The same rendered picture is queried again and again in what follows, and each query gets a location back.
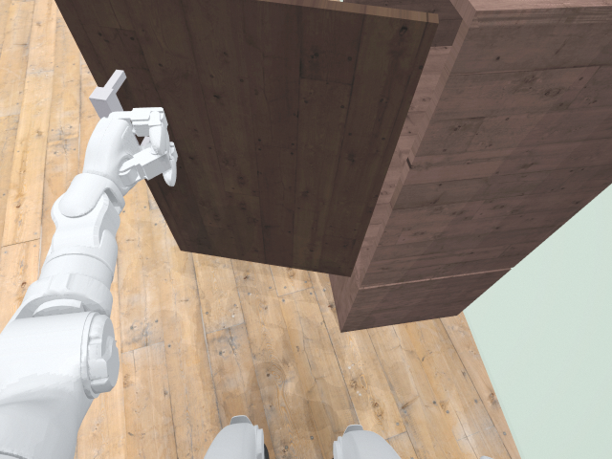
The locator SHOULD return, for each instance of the left robot upper arm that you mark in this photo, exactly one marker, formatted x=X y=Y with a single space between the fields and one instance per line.
x=51 y=370

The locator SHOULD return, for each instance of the handle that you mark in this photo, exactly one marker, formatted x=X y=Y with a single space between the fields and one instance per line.
x=105 y=100

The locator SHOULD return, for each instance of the left robot thigh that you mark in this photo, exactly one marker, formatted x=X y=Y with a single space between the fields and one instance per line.
x=237 y=441

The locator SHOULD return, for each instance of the left robot hand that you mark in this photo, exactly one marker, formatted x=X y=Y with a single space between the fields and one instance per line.
x=113 y=152

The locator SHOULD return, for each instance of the cupboard door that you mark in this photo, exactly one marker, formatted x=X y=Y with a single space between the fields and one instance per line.
x=285 y=114

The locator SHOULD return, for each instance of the left robot forearm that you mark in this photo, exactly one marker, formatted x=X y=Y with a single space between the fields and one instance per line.
x=80 y=265

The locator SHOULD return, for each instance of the robot right shin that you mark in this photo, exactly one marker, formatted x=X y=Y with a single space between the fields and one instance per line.
x=352 y=428

